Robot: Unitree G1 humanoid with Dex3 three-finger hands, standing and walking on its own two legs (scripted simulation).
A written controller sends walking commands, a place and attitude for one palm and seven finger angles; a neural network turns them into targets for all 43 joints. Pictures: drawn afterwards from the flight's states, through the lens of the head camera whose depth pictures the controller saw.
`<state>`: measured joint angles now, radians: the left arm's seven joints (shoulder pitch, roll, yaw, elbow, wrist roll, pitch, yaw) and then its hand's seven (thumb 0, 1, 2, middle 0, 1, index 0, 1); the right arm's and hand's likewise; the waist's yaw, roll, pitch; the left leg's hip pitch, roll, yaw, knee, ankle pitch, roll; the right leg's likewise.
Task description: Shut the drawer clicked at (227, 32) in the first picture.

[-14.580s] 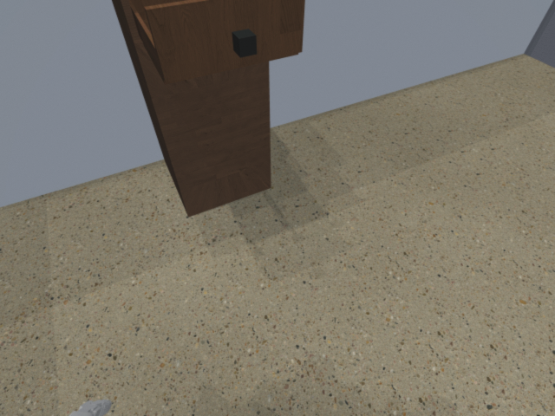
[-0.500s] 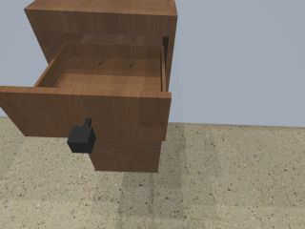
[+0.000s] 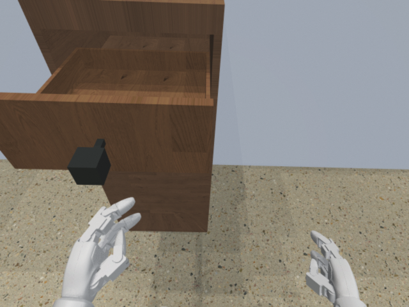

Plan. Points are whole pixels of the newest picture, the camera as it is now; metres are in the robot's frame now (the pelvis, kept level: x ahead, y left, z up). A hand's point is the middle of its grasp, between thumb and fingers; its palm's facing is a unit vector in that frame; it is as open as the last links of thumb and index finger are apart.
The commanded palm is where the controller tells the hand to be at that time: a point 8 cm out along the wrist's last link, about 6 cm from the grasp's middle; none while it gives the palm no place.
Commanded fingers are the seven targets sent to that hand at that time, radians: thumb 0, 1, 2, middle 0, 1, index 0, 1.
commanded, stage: raise the hand and make a fist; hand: left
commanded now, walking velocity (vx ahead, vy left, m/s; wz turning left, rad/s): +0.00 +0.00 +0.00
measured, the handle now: (94, 157) +0.32 +0.20 +0.17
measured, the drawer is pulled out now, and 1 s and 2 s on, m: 0.28 0.28 0.28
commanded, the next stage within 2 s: bring the fist close to the handle in 1.56 s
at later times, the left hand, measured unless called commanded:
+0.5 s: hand (90, 253) +0.18 +0.17 +0.12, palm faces +0.04 -0.99 -0.10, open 3.8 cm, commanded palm +0.11 +0.22 +0.14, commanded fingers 0.00 0.90 0.90 -1.06 -1.23 -1.06 -1.23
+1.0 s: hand (59, 230) +0.16 +0.17 +0.22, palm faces +0.06 -0.98 -0.21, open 3.2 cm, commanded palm +0.10 +0.22 +0.24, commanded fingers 0.00 0.90 0.90 -1.40 -1.60 -1.40 -1.60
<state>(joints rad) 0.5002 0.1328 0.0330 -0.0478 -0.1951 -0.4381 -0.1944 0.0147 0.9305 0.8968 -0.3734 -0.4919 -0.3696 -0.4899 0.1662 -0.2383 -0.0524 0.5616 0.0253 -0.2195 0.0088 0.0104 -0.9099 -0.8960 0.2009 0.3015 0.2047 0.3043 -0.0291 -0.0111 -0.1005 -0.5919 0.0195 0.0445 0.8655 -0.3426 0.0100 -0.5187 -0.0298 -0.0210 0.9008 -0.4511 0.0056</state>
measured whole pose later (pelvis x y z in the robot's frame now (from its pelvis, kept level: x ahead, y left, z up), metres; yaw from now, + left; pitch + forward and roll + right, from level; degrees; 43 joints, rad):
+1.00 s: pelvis +0.03 -0.01 +0.03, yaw +2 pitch -3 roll -1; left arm 0.60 0.33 0.30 -0.68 -0.36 0.09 -0.28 0.02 0.90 0.90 -1.35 -1.54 -1.34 -1.54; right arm 0.17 -0.20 0.10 0.55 0.10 -0.39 -0.07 0.01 -0.90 -0.90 0.20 0.30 0.21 0.30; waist 0.11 0.07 -0.10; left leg -0.30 0.03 -0.01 0.66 -0.31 -0.02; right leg -0.19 0.00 -0.07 0.63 -0.39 -0.02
